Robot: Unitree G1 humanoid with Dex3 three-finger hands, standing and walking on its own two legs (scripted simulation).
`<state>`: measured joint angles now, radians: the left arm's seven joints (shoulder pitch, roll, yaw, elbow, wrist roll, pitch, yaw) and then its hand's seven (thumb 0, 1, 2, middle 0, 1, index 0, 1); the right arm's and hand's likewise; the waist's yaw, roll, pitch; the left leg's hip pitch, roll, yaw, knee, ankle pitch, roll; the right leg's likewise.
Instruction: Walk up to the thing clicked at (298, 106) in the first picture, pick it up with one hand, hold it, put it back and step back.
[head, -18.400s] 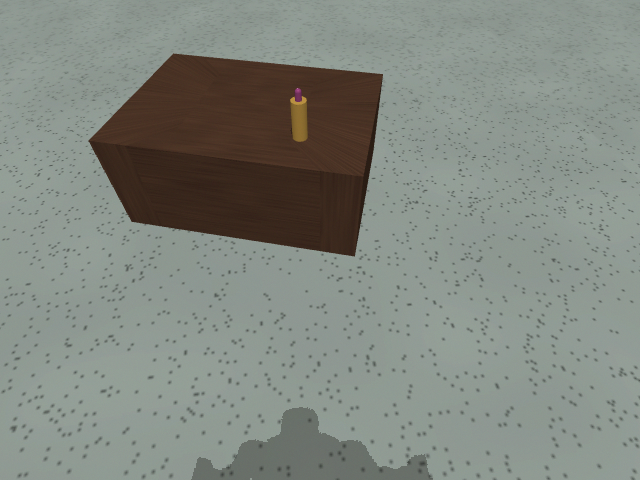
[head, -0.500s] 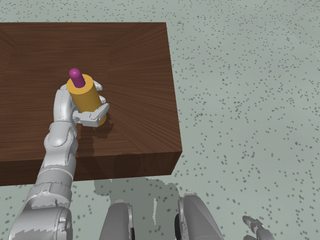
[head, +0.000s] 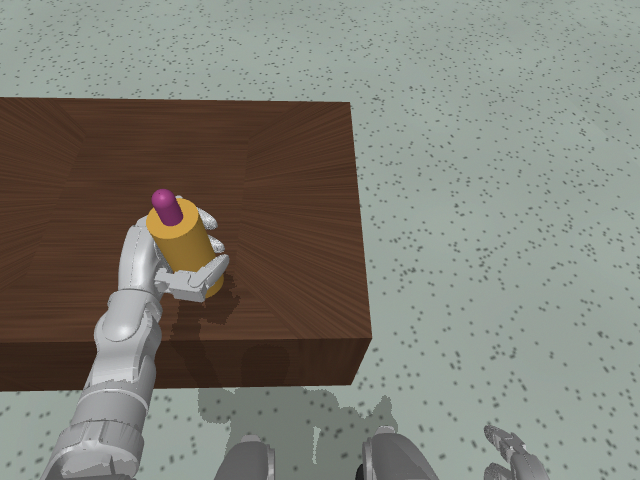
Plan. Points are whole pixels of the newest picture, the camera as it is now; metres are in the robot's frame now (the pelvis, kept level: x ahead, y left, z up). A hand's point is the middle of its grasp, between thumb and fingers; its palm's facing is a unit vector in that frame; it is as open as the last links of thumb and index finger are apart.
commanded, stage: lift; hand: left
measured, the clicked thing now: (185, 244) +0.38 +0.16 +0.06
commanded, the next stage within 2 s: hold in 0.50 s
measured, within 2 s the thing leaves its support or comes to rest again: neither
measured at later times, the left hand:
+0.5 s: hand (190, 249) +0.37 +0.15 +0.06, palm faces -0.06 -1.00 +0.00, open 7.6 cm
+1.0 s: hand (185, 257) +0.35 +0.15 +0.07, palm faces -0.07 -1.00 +0.01, open 7.6 cm
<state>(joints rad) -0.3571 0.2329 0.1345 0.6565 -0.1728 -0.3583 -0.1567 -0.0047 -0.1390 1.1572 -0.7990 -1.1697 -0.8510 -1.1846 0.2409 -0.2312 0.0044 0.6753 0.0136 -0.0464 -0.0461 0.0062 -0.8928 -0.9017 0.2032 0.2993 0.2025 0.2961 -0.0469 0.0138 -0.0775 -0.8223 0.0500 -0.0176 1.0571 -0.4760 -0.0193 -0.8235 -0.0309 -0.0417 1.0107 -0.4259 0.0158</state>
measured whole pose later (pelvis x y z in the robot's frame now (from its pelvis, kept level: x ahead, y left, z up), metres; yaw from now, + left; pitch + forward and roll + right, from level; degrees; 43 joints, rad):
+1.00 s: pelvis +0.02 +0.00 +0.03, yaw +0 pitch +7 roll -1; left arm -0.21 0.21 0.14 0.58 -0.19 -0.36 -0.22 0.00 -0.14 1.16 -0.80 -1.17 -0.85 -1.18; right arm 0.24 -0.23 0.00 0.68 0.01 -0.05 -0.07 0.01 -0.89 -0.90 0.20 0.30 0.20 0.30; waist -0.03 0.01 -0.03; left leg -0.54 0.05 0.00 0.84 -0.42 -0.02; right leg -0.55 -0.03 -0.03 0.81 -0.37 0.02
